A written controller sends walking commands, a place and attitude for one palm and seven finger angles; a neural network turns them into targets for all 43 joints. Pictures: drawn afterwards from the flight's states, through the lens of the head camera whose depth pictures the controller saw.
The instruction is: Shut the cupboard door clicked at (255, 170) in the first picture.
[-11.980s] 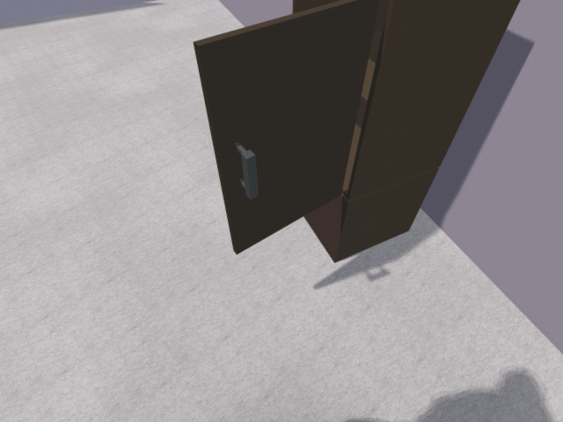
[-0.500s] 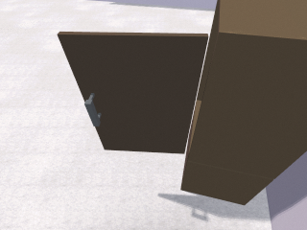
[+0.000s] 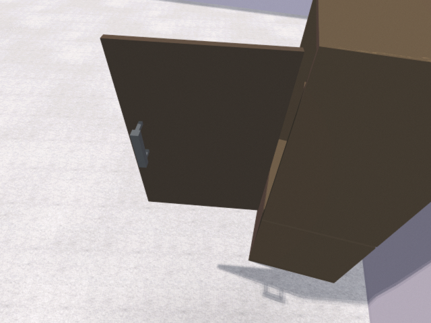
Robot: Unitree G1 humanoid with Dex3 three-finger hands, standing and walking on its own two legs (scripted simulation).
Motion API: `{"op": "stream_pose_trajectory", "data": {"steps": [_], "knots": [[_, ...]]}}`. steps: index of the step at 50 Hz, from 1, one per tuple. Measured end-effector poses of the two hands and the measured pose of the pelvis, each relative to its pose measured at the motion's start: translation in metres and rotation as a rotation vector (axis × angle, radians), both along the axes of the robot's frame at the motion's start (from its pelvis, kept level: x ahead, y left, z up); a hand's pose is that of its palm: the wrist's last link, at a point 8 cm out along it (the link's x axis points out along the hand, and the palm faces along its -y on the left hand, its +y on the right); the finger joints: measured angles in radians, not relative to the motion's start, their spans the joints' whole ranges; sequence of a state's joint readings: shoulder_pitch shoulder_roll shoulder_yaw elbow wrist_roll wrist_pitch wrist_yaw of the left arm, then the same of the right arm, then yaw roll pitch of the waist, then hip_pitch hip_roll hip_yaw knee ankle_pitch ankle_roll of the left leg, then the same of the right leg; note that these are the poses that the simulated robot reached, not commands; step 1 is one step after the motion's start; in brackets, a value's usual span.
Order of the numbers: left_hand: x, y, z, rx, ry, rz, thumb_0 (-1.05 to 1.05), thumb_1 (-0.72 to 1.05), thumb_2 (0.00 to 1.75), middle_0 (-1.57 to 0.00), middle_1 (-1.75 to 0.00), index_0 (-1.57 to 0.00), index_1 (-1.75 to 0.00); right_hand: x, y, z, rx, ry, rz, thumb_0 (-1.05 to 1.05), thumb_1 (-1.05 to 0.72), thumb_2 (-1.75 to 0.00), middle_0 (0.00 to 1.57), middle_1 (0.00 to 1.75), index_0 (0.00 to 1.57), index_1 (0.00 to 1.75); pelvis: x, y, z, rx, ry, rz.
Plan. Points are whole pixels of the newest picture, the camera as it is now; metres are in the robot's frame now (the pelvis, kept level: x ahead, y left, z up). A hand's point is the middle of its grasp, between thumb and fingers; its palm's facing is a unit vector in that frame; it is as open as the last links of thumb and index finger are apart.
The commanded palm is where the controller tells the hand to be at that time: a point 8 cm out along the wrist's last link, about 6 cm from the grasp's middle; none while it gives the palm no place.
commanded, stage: come to a stop and stand still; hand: left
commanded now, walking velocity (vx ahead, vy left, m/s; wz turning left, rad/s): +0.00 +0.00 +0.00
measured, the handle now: (141, 144) +0.54 +0.22 -0.02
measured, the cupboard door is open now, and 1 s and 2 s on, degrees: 100 100 100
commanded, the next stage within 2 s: look again from close up in 0.70 s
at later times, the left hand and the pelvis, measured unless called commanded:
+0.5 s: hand out of the picture +0.10 +0.24 -0.16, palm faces -0.03 -0.96 -0.28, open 7.4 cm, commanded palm none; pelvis +0.04 +0.02 +0.00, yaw +0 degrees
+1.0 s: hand out of the picture +0.10 +0.24 -0.17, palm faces -0.02 -0.96 -0.27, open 7.4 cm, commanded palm none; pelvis +0.05 +0.02 +0.01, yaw +0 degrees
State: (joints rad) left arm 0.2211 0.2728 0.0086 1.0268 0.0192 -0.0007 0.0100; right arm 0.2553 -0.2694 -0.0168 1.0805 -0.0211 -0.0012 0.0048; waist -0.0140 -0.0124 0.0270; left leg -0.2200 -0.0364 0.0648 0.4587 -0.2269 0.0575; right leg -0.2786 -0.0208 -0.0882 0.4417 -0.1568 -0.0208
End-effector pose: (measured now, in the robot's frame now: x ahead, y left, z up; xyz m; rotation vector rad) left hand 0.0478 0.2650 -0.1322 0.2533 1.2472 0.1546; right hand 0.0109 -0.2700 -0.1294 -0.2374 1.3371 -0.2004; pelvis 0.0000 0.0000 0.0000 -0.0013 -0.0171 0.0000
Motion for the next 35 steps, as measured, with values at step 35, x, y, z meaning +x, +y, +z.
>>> {"op": "stream_pose_trajectory", "data": {"steps": [35], "knots": [[0.058, 0.022, 0.001, 0.000, -0.007, -0.007, 0.01, 0.91, 0.90, -0.20, -0.30, -0.20, -0.30, 0.123, 0.020, 0.016, -0.023, -0.139, 0.089, 0.01, -0.91, -0.90, 0.20, 0.30, 0.20, 0.30, 0.045, 0.021, 0.005, -0.004, -0.013, 0.001]]}}
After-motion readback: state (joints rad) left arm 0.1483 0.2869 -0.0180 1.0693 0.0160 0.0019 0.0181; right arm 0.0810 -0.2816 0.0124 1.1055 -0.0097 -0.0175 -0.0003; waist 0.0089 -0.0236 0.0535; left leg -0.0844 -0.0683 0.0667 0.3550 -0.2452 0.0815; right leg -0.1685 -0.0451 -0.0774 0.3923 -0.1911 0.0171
